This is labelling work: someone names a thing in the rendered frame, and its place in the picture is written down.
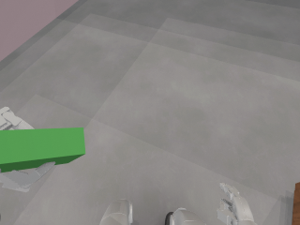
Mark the robot right thigh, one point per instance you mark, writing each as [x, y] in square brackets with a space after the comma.
[185, 217]

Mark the robot right hand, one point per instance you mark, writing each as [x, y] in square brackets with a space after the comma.
[232, 212]

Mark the robot thigh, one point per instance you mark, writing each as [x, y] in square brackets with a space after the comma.
[185, 217]
[119, 212]

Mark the robot left hand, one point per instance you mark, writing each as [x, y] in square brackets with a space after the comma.
[17, 180]

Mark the sponge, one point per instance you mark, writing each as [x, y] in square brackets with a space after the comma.
[22, 149]

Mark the robot left thigh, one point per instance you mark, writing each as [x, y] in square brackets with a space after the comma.
[119, 212]

